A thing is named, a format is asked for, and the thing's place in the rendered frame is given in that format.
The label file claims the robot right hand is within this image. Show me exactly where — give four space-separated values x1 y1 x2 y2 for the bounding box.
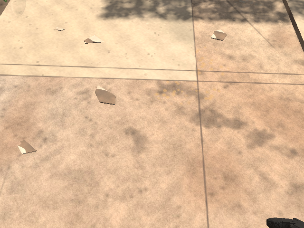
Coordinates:
266 218 304 228

